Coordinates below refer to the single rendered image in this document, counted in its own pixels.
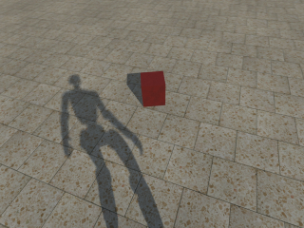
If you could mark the carton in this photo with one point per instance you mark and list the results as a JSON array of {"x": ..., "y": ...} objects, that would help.
[{"x": 153, "y": 88}]

